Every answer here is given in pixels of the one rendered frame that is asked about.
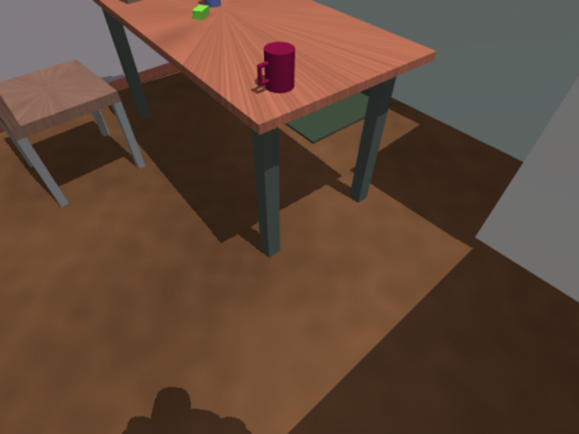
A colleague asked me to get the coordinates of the chair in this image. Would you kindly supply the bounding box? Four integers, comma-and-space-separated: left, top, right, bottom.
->
0, 60, 145, 207

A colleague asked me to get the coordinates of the table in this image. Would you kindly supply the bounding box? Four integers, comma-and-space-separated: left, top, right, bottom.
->
92, 0, 437, 258

